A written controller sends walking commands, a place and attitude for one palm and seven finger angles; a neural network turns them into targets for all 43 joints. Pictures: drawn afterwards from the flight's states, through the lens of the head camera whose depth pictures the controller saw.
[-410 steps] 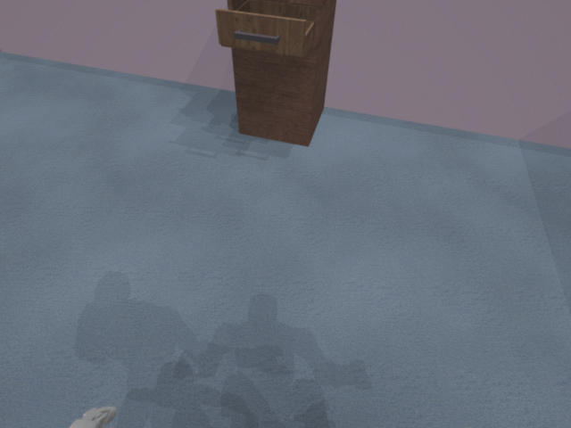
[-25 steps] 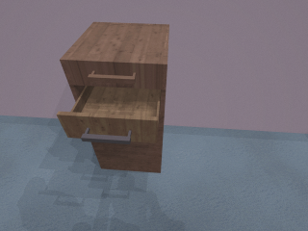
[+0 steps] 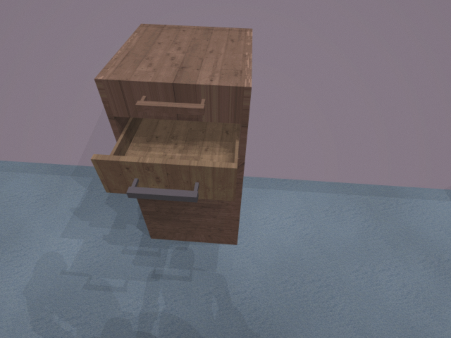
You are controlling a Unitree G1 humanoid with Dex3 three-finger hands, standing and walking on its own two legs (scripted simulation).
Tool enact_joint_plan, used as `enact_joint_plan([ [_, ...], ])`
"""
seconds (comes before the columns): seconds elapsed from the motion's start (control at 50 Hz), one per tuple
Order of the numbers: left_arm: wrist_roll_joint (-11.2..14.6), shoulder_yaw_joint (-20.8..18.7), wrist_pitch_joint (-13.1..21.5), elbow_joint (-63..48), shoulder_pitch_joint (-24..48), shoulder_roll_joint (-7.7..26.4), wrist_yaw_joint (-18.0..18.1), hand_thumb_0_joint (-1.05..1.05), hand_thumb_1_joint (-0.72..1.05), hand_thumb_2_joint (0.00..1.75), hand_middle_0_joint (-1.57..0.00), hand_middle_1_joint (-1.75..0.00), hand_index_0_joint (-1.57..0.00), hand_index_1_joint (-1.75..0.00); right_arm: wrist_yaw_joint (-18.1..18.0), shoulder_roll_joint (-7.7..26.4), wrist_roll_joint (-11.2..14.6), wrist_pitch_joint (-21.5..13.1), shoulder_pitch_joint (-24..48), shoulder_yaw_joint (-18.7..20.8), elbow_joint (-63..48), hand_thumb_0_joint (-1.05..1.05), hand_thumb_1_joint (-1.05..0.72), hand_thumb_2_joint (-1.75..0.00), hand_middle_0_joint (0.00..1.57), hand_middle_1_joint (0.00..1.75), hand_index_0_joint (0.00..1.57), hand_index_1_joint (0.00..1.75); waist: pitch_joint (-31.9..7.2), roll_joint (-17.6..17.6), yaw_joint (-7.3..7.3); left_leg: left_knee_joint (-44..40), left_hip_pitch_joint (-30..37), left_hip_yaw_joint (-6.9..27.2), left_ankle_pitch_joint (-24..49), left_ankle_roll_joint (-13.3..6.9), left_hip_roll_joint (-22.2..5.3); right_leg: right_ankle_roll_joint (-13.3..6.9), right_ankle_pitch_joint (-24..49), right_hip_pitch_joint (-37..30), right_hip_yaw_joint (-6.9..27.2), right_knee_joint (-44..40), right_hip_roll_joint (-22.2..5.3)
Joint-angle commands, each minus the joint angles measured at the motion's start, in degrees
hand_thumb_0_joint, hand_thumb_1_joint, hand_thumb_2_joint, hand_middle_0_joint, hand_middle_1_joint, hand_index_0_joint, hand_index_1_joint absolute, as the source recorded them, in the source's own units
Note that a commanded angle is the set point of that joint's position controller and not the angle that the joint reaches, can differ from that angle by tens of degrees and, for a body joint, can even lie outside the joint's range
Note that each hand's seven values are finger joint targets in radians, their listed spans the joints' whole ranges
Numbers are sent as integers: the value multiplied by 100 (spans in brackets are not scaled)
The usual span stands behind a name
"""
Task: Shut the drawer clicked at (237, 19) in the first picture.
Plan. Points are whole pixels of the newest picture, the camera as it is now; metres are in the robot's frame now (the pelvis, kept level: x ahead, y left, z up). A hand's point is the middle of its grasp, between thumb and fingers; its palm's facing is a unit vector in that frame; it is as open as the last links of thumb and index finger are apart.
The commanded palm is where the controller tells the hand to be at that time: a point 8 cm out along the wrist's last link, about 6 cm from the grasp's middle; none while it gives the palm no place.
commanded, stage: shuffle to correct the standing spot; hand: left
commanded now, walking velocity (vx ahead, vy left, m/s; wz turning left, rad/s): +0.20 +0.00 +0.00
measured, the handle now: (164, 188) +0.50 +0.20 -0.10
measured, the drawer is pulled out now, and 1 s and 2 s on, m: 0.19 0.19 0.19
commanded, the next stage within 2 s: come to a stop and stand still in 0.28 s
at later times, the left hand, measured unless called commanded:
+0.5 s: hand out of the picture +0.05 +0.16 -0.18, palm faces +0.08 -0.99 -0.13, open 7.4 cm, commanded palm none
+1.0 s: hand out of the picture +0.15 +0.20 -0.18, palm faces +0.09 -0.97 -0.22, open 7.3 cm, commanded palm none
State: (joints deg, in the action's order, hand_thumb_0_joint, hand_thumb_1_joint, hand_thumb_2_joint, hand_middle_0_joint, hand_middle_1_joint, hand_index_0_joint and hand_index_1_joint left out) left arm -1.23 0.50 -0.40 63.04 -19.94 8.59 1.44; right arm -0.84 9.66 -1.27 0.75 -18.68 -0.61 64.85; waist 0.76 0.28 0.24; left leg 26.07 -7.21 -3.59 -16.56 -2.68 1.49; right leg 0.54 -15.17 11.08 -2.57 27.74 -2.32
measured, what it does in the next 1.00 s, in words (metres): walks ahead: right foot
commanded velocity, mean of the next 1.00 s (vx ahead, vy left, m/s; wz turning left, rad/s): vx -0.01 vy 0.01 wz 0.00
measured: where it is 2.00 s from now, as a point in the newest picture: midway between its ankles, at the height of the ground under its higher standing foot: outside the picture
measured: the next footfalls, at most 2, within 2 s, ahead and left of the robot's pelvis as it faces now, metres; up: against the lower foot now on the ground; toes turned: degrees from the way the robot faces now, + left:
right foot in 0.70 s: +0.23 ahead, -0.11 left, +0.00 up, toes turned -3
left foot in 1.02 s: +0.13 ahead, +0.14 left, +0.00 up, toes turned +4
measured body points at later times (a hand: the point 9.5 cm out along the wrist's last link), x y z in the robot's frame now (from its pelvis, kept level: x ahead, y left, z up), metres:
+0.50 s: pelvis +0.10 +0.02 -0.01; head +0.10 +0.03 +0.44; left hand +0.05 +0.21 -0.17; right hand +0.09 -0.20 -0.16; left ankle +0.02 +0.08 -0.74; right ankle +0.05 -0.12 -0.67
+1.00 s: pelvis +0.10 +0.01 -0.01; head +0.12 +0.02 +0.44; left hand +0.15 +0.25 -0.16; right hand +0.16 -0.22 -0.16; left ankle +0.08 +0.13 -0.73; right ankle +0.19 -0.11 -0.74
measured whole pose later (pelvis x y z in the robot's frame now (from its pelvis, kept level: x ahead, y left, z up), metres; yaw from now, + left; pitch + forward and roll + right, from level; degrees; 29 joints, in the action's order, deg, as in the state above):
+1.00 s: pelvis +0.10 +0.01 -0.01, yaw +2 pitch -2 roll +0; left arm -1.9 -2.5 -1.7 56.4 -11.2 9.2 2.6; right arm -1.3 9.9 -0.8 1.9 -11.4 3.1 58.6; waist 4.9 -0.5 0.6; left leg 41.9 -15.9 -2.5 -24.7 1.3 -1.5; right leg -0.5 -9.1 20.7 -4.5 32.0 -3.6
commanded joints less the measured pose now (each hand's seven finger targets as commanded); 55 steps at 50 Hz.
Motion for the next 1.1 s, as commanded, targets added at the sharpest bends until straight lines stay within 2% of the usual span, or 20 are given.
enact_joint_plan([
  [0.0,-58,-144,74,-219,-308,360,-12,0,90,90,-20,-30,-20,-30,-41,766,9,-80,-222,215,-208,0,-90,-90,20,30,20,30,1147,263,26,-1390,-1318,1206,-2332,-270,-982,-202,-1056,361,60,-107,-28],
  [0.14,-2,-229,192,-78,-805,339,-18,0,90,90,-20,-30,-20,-30,-70,446,42,-228,-431,167,-189,0,-90,-90,20,30,20,30,917,-184,78,-381,-1296,654,-1182,-217,-606,-490,-766,37,673,-318,-350],
  [0.24,3,-390,296,140,-1448,620,72,0,90,90,-20,-30,-20,-30,-56,133,44,-309,-73,137,-384,0,-90,-90,20,30,20,30,536,-1213,252,1618,-2130,-167,-1123,13,-242,-1207,1085,-1010,1886,-918,-1462],
  [0.28,-32,-406,301,100,-1296,610,97,0,90,90,-20,-30,-20,-30,-37,89,72,-355,-80,147,-382,0,-90,-90,20,30,20,30,384,-824,165,1241,-1890,-194,-1171,9,-313,-1258,1780,-1053,1536,-613,-1460],
  [0.32,6,-364,250,-23,-660,427,76,0,90,90,-20,-30,-20,-30,-55,73,72,-412,-907,144,-29,0,-90,-90,20,30,20,30,275,-328,-373,-146,-84,-122,28,-51,-340,-807,1718,184,593,358,-850],
  [0.34,45,-309,229,-138,-455,147,34,0,90,90,-20,-30,-20,-30,-118,468,1,-471,-1661,245,266,0,-90,-90,20,30,20,30,163,916,-600,-460,894,1118,1523,-376,-1183,-404,930,1214,-38,1835,-74],
  [0.36,52,-224,268,-313,-234,-59,49,0,90,90,-20,-30,-20,-30,-190,757,-17,-450,-2171,296,446,0,-90,-90,20,30,20,30,259,1769,-670,-812,1566,2158,3637,-752,-2190,-158,-1630,2485,-298,2957,284],
  [0.44,10,-243,161,-228,-91,-121,64,0,90,90,-20,-30,-20,-30,-247,367,-17,-409,-1110,99,42,0,-90,-90,20,30,20,30,982,266,-192,-678,255,1088,5227,-891,-1997,-120,-1167,2180,103,3433,-231],
  [0.58,41,-223,-19,-350,-23,51,107,0,90,90,-20,-30,-20,-30,-300,433,58,-272,-488,224,-163,0,-90,-90,20,30,20,30,580,865,-12,-368,295,301,6047,-343,-1465,-58,88,946,-349,1153,62],
  [0.66,-19,-369,38,-405,-584,434,114,0,90,90,-20,-30,-20,-30,-275,525,85,-125,-376,405,-268,0,-90,-90,20,30,20,30,123,423,288,789,274,331,4899,-156,-1265,-218,1771,18,-173,121,-71],
  [0.68,-34,-417,94,-383,-749,706,147,0,90,90,-20,-30,-20,-30,-248,421,112,-103,-501,431,-316,0,-90,-90,20,30,20,30,-309,-322,285,1626,-140,154,3310,37,-764,-487,4220,-617,483,122,-649],
  [0.7,-35,-500,140,-343,-858,1016,182,0,90,90,-20,-30,-20,-30,-219,181,161,-95,-730,469,-336,0,-90,-90,20,30,20,30,-835,-1153,199,2885,-901,-116,-509,268,22,-1205,6941,-1439,1563,138,-1803],
  [0.72,21,-488,174,-372,-790,1085,194,0,90,90,-20,-30,-20,-30,-247,131,202,-55,-686,467,-397,0,-90,-90,20,30,20,30,-990,-1034,155,3628,-999,435,-1991,262,47,-1685,7103,-1252,1712,-105,-2335],
  [0.8,-37,-395,42,-754,501,756,256,0,90,90,-20,-30,-20,-30,-130,-77,108,179,-167,413,-421,0,-90,-90,20,30,20,30,91,-826,-128,3517,-1043,457,-1663,393,-372,-1379,4029,609,936,-626,-1676],
  [0.9,-85,-528,-61,-887,505,1063,202,0,90,90,-20,-30,-20,-30,-31,26,65,164,-242,407,-500,0,-90,-90,20,30,20,30,-147,-977,-15,2244,-780,48,-1074,447,-257,-1181,1359,733,1082,-940,-1414],
  [0.96,-62,-549,-146,-932,695,1054,164,0,90,90,-20,-30,-20,-30,-33,6,64,83,-628,390,-450,0,-90,-90,20,30,20,30,-126,-743,-228,538,106,-192,-127,398,-153,-803,-220,1271,1034,-745,-1120],
  [1.0,5,-472,-220,-1035,715,694,120,0,90,90,-20,-30,-20,-30,-59,332,51,10,-692,410,-504,0,-90,-90,20,30,20,30,268,432,-270,-723,12,605,-308,236,-672,-342,-1134,1732,582,92,-434],
  [1.02,65,-438,-252,-1103,675,399,104,0,90,90,-20,-30,-20,-30,-67,643,-30,-8,-365,448,-723,0,-90,-90,20,30,20,30,667,1687,-177,-1584,-1051,1892,-900,-151,-1673,-56,-1221,1667,101,1094,118],
  [1.04,46,-450,-254,-1070,654,432,110,0,90,90,-20,-30,-20,-30,-71,745,-66,6,196,404,-944,0,-90,-90,20,30,20,30,882,1527,-22,-1973,-2271,2124,-1225,-558,-2022,-47,-1098,958,245,1947,143],
  [1.08,-59,-448,-309,-844,282,458,87,0,90,90,-20,-30,-20,-30,-89,556,-48,-42,923,313,-1053,0,-90,-90,20,30,20,30,812,1235,350,-1921,-2647,1588,-923,-519,-1615,-50,-696,513,475,2825,52],
])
